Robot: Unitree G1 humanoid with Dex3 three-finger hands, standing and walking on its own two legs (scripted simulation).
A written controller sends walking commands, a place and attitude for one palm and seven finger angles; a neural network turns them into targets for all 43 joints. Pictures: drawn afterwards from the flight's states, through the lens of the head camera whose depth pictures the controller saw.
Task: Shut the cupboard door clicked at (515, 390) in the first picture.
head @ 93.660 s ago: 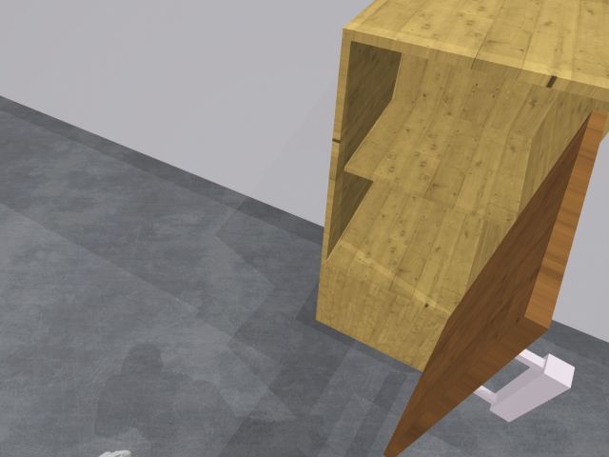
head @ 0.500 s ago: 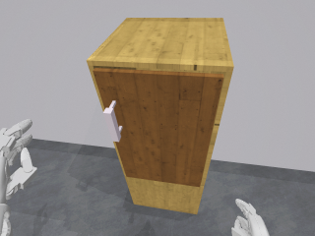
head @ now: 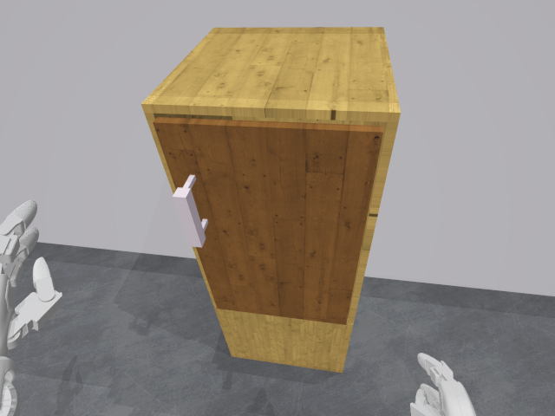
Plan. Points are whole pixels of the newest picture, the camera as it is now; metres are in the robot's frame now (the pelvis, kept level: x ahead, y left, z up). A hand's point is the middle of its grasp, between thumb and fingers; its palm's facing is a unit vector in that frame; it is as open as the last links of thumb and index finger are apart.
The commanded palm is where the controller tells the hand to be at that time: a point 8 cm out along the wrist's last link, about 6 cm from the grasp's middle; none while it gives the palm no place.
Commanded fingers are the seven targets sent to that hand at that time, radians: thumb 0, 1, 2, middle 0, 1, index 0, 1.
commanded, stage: step back with the hand held close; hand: left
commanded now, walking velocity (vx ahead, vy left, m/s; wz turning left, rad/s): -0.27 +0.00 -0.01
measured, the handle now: (194, 211) +0.45 +0.21 +0.04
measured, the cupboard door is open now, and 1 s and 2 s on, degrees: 0 0 0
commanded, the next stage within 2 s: stop stepping back and stand still in 1.16 s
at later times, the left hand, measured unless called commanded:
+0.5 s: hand (9, 336) +0.15 +0.29 +0.16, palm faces +0.38 -0.78 -0.49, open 7.4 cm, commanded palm +0.09 +0.33 +0.17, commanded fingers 0.00 0.90 0.90 -0.20 -0.30 -0.20 -0.30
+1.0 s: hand out of the picture +0.09 +0.32 +0.17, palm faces +0.46 -0.77 -0.45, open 7.4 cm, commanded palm +0.02 +0.35 +0.17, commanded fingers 0.00 0.90 0.90 -0.20 -0.30 -0.20 -0.30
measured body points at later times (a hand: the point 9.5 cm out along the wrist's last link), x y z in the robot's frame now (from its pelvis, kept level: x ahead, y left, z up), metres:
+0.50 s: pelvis -0.06 +0.03 -0.01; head -0.06 +0.03 +0.44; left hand +0.12 +0.33 +0.18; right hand +0.11 -0.22 -0.08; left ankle +0.00 +0.10 -0.74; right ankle -0.04 -0.10 -0.74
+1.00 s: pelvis -0.12 +0.05 -0.01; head -0.11 +0.08 +0.44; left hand +0.06 +0.36 +0.19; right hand +0.04 -0.19 -0.08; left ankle +0.00 +0.10 -0.74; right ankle -0.16 -0.10 -0.72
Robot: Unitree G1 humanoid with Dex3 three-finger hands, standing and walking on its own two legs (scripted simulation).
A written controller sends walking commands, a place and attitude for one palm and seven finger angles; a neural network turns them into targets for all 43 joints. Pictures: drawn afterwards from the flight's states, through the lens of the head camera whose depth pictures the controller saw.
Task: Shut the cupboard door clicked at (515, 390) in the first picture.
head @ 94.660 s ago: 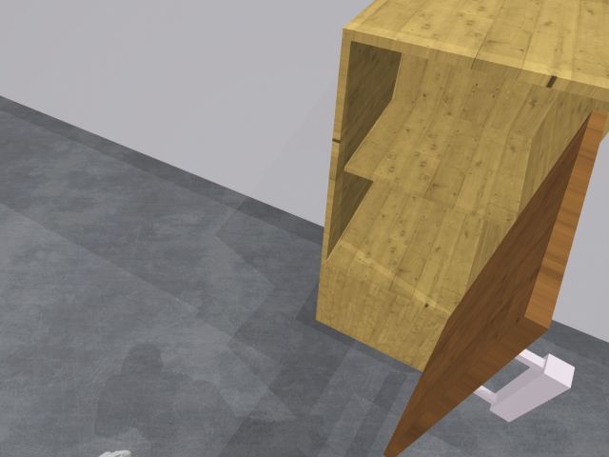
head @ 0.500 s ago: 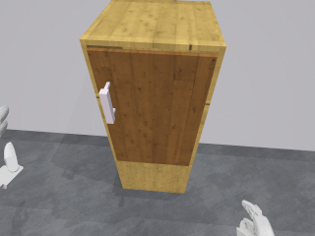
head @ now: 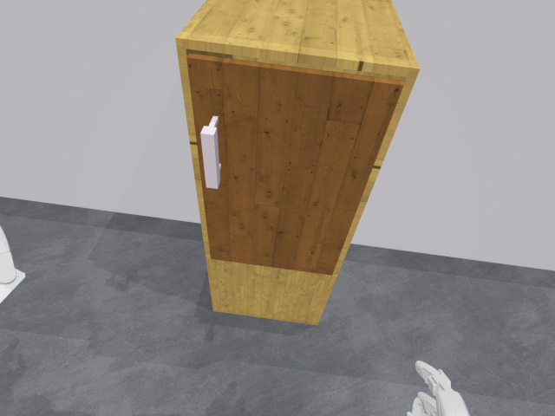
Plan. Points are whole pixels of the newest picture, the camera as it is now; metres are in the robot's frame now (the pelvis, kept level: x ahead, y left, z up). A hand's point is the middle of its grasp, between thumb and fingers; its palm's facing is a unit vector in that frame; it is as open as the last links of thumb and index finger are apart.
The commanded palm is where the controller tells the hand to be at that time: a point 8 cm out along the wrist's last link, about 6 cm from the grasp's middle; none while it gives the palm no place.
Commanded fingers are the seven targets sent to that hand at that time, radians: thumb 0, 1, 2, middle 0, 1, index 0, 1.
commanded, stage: step back with the hand held close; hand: left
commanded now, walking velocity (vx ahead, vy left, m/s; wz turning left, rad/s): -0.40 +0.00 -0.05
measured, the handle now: (213, 152) +0.57 +0.16 +0.06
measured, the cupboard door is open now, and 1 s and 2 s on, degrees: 0 0 0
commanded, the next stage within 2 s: stop stepping back and stand still in 0.16 s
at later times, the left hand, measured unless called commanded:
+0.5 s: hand out of the picture +0.11 +0.28 +0.17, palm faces +0.50 -0.79 -0.35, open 7.4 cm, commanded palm +0.05 +0.31 +0.19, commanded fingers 0.00 0.90 0.90 -0.20 -0.30 -0.20 -0.30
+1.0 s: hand out of the picture +0.09 +0.28 +0.16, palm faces +0.43 -0.82 -0.37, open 7.4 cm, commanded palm +0.04 +0.31 +0.19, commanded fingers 0.00 0.90 0.90 -0.20 -0.30 -0.20 -0.30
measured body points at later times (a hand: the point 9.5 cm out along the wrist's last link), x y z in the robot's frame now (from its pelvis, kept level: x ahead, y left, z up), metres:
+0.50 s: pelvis -0.09 +0.01 +0.00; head -0.12 +0.03 +0.45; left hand +0.08 +0.32 +0.19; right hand +0.02 -0.27 -0.08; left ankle -0.07 +0.11 -0.73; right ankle -0.13 -0.14 -0.73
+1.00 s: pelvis -0.11 +0.02 +0.00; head -0.14 +0.04 +0.45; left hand +0.06 +0.32 +0.18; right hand +0.01 -0.23 -0.08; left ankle -0.07 +0.11 -0.73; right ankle -0.15 -0.10 -0.73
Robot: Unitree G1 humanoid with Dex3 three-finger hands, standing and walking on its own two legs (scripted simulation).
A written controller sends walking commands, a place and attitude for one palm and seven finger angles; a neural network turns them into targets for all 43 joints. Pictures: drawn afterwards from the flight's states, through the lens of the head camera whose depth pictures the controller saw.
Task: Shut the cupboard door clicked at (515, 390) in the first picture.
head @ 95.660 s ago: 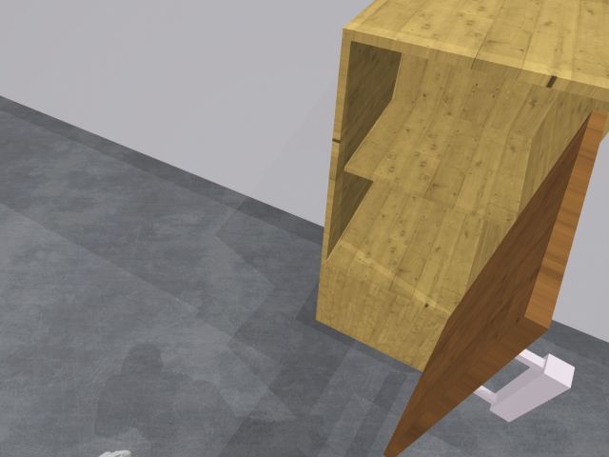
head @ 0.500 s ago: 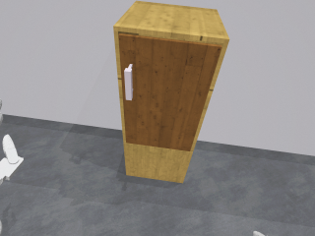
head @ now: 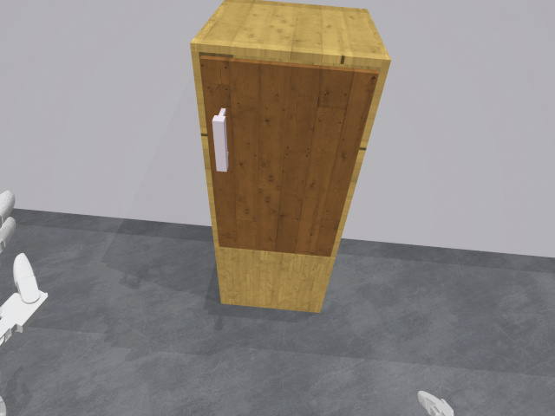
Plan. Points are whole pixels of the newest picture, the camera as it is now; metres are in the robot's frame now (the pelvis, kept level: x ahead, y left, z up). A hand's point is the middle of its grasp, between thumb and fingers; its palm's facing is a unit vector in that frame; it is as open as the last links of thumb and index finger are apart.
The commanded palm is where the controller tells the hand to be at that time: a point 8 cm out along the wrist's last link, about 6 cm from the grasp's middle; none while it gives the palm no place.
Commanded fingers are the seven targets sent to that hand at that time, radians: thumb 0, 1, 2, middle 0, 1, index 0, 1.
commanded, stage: let the arm hang, fingers relaxed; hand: left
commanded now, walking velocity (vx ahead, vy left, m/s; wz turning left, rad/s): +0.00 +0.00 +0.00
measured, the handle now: (222, 139) +0.67 +0.17 +0.05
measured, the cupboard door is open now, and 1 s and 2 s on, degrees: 0 0 0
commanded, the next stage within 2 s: look to check the result in 1.16 s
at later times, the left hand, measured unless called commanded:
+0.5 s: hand out of the picture -0.01 +0.18 -0.17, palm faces +0.06 -0.98 -0.19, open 7.0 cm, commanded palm none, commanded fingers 0.00 0.90 0.90 -0.20 -0.30 -0.20 -0.30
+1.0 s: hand out of the picture -0.06 +0.14 -0.17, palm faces +0.06 -0.99 -0.13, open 7.4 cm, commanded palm none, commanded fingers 0.00 0.90 0.90 -0.20 -0.30 -0.20 -0.30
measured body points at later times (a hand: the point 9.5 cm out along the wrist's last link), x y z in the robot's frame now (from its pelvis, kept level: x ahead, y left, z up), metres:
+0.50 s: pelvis +0.00 -0.01 +0.01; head +0.01 +0.01 +0.46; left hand -0.01 +0.23 -0.16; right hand +0.02 -0.24 -0.14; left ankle +0.04 +0.09 -0.73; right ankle -0.03 -0.12 -0.73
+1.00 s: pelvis -0.02 -0.01 +0.01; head -0.02 +0.00 +0.46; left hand -0.06 +0.19 -0.16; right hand -0.04 -0.21 -0.16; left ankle +0.04 +0.09 -0.73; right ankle -0.03 -0.12 -0.73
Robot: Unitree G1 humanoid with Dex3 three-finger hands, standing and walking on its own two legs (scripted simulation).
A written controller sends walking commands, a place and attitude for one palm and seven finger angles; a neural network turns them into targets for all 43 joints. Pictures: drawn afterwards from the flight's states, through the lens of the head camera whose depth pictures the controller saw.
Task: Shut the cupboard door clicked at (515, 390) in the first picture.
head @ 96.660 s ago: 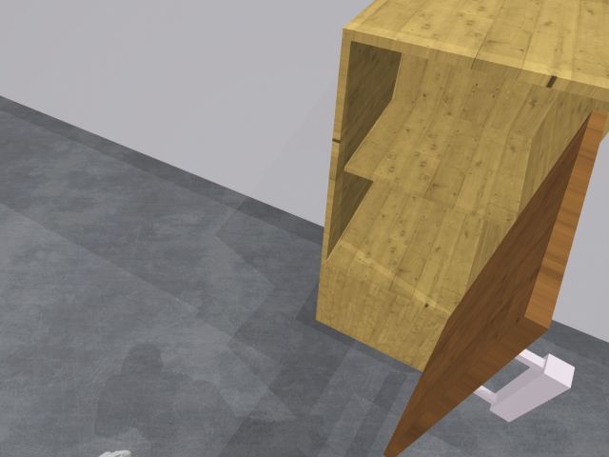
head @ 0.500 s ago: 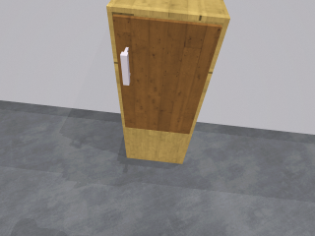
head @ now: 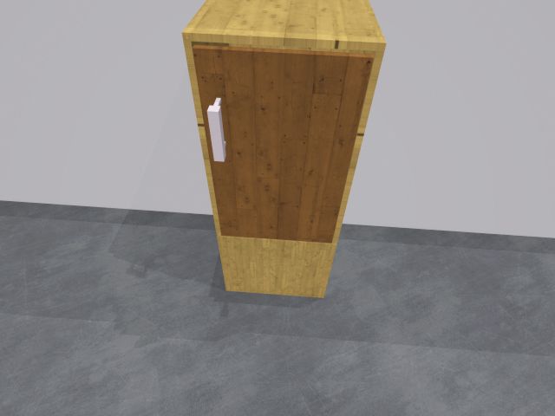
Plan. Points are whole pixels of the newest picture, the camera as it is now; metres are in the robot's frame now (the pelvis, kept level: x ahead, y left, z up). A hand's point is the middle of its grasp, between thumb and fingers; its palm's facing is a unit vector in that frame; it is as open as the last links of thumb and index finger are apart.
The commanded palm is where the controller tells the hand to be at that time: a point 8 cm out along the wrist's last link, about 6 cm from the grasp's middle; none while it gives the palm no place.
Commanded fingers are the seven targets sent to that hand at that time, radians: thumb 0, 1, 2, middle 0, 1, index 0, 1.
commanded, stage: let the arm hang, fingers relaxed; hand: left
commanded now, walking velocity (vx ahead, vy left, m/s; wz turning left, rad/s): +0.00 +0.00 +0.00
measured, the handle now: (219, 129) +0.69 +0.17 +0.04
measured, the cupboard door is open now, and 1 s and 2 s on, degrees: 0 0 0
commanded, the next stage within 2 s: look to check the result in 0.16 s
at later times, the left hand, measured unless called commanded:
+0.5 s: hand out of the picture -0.04 +0.16 -0.18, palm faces +0.04 -0.98 -0.17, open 7.4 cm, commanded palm none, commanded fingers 0.00 0.90 0.90 -0.20 -0.30 -0.20 -0.30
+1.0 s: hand out of the picture -0.01 +0.15 -0.18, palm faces +0.04 -0.99 -0.16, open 7.4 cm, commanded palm none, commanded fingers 0.00 0.90 0.90 -0.20 -0.30 -0.20 -0.30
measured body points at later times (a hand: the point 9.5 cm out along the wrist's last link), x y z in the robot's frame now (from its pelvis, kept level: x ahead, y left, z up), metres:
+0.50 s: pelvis +0.00 +0.00 +0.00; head +0.01 +0.00 +0.45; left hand -0.04 +0.21 -0.16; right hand -0.02 -0.22 -0.16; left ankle +0.06 +0.10 -0.74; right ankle -0.02 -0.12 -0.74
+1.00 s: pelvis +0.02 -0.01 +0.00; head +0.03 -0.01 +0.45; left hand -0.01 +0.20 -0.16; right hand +0.01 -0.22 -0.16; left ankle +0.06 +0.10 -0.74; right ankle -0.02 -0.12 -0.74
